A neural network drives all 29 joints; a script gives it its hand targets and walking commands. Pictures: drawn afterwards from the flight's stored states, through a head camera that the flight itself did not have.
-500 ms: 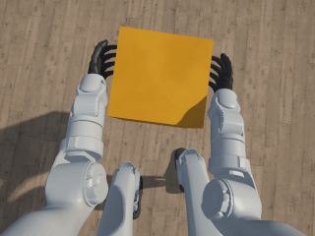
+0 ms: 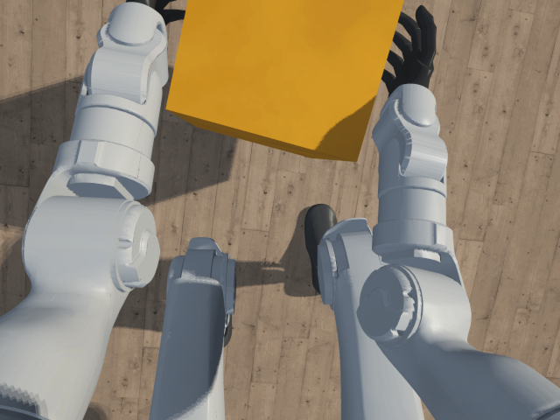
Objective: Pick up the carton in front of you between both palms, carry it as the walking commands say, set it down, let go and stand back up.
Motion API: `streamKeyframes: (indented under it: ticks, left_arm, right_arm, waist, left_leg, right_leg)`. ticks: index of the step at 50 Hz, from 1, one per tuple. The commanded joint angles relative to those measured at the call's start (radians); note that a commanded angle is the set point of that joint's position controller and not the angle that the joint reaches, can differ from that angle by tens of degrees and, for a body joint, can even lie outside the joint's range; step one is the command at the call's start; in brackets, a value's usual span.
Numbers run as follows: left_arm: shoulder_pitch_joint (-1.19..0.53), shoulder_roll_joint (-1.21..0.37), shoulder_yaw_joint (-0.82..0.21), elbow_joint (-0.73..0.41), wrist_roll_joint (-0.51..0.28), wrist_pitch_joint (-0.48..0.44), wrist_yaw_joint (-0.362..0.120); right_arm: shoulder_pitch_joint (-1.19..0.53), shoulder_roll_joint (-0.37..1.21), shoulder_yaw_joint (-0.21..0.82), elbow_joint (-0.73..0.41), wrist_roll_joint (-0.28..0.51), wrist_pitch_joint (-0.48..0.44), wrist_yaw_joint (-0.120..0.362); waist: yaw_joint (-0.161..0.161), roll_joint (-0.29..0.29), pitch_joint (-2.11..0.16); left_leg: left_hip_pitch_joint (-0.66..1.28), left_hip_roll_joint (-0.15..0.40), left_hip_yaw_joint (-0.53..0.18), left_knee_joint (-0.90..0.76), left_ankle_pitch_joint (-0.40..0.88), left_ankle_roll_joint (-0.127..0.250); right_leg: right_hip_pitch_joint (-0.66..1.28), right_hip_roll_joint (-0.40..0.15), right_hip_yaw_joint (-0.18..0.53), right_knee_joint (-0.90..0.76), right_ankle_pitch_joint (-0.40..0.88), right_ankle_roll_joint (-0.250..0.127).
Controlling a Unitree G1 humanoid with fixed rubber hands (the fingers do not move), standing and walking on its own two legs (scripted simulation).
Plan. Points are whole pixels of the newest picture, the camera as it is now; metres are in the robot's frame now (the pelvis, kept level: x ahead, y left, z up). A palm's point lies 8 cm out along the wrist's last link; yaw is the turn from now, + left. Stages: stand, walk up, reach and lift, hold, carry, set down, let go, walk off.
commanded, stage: set down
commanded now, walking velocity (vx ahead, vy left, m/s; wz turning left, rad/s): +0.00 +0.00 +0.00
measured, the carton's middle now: (277, 69) +0.52 -0.05 -0.23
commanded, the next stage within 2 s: none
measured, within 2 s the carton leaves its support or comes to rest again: rests again in 1.30 s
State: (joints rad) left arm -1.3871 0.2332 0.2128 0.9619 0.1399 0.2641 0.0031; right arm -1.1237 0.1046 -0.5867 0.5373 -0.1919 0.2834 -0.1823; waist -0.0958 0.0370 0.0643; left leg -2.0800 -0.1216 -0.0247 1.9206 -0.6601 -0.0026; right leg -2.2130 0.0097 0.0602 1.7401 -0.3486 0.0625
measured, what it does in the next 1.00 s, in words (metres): lowers itself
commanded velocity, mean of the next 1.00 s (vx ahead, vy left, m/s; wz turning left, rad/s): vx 0.00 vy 0.00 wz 0.00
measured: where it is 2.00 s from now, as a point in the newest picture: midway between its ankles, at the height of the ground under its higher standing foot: (273, 291)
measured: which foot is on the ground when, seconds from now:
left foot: down 0.00-1.00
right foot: down 0.00-1.00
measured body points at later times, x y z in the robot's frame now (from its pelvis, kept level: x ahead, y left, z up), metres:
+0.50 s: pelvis +0.00 +0.01 -0.06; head +0.38 +0.03 +0.18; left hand +0.60 +0.08 -0.25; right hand +0.53 -0.21 -0.22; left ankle +0.06 +0.11 -0.43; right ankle +0.15 -0.14 -0.43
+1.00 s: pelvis +0.00 +0.01 -0.07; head +0.38 +0.04 +0.17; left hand +0.59 +0.08 -0.26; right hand +0.52 -0.22 -0.23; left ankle +0.06 +0.11 -0.43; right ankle +0.15 -0.14 -0.43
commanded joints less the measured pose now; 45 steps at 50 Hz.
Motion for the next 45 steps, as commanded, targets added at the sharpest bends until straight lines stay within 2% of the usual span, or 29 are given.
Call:
streamKeyframes:
  ticks: [1,5,6,9,13,19,22,28,36,45]
  left_arm:
    - [-0.505,-0.858,-0.329,-0.058,-0.127,-0.035,-0.214]
    - [-0.564,-0.818,-0.362,-0.044,-0.159,-0.038,-0.202]
    - [-0.589,-0.81,-0.374,-0.055,-0.17,-0.042,-0.199]
    - [-0.633,-0.764,-0.37,-0.041,-0.168,-0.057,-0.197]
    - [-0.632,-0.725,-0.349,-0.003,-0.133,-0.065,-0.2]
    - [-0.691,-0.729,-0.417,-0.075,-0.172,-0.088,-0.181]
    - [-0.693,-0.728,-0.428,-0.08,-0.176,-0.092,-0.174]
    - [-0.671,-0.709,-0.406,-0.042,-0.164,-0.094,-0.179]
    - [-0.643,-0.619,-0.33,0.019,-0.106,-0.087,-0.196]
    - [-0.566,-0.536,-0.26,0.082,-0.03,-0.074,-0.203]
  right_arm:
    - [-0.776,0.674,0.521,-0.024,0.125,-0.045,0.192]
    - [-0.83,0.624,0.505,-0.02,0.152,-0.055,0.191]
    - [-0.804,0.627,0.499,-0.001,0.157,-0.056,0.19]
    - [-0.74,0.65,0.412,0.106,0.148,-0.055,0.205]
    - [-0.669,0.65,0.296,0.219,0.111,-0.048,0.239]
    - [-0.647,0.662,0.275,0.252,0.145,-0.06,0.262]
    - [-0.63,0.66,0.254,0.282,0.148,-0.06,0.272]
    - [-0.625,0.636,0.211,0.314,0.127,-0.057,0.279]
    - [-0.628,0.577,0.141,0.38,0.088,-0.056,0.271]
    - [-0.592,0.516,0.088,0.436,0.061,-0.065,0.264]
  waist:
    - [-0.051,0.077,-1.216]
    - [-0.075,0.102,-1.211]
    - [-0.069,0.111,-1.199]
    - [-0.081,0.156,-1.117]
    - [-0.089,0.223,-0.967]
    - [-0.104,0.312,-1.022]
    - [-0.109,0.332,-1.02]
    - [-0.11,0.295,-0.942]
    - [-0.076,0.235,-0.77]
    - [-0.032,0.205,-0.635]
  left_leg:
    - [0.292,-0.043,0.029,-0.229,0.322,-0.002]
    - [0.319,-0.034,0.018,-0.181,0.351,-0.004]
    - [0.312,-0.034,0.024,-0.173,0.344,-0.006]
    - [0.278,-0.023,0.012,-0.148,0.382,-0.004]
    - [0.28,-0.005,-0.013,-0.116,0.434,-0.007]
    - [0.404,0.024,-0.047,-0.074,0.66,-0.027]
    - [0.431,0.033,-0.06,-0.064,0.707,-0.029]
    - [0.313,0.029,-0.05,-0.06,0.592,-0.016]
    - [0.108,0.027,-0.018,-0.071,0.343,0.013]
    - [0.066,0.041,-0.033,-0.062,0.307,0.028]
  right_leg:
    - [0.965,0.102,-0.151,0.066,0.31,-0.013]
    - [0.923,0.088,-0.162,0.122,0.327,-0.016]
    - [0.92,0.087,-0.161,0.129,0.324,-0.018]
    - [0.847,0.081,-0.158,0.168,0.35,-0.023]
    - [0.669,0.072,-0.156,0.191,0.3,-0.016]
    - [0.592,0.065,-0.16,0.228,0.365,-0.017]
    - [0.542,0.061,-0.16,0.234,0.357,-0.017]
    - [0.545,0.06,-0.155,0.242,0.332,-0.019]
    - [0.551,0.068,-0.143,0.243,0.254,-0.021]
    - [0.492,0.076,-0.13,0.255,0.2,-0.019]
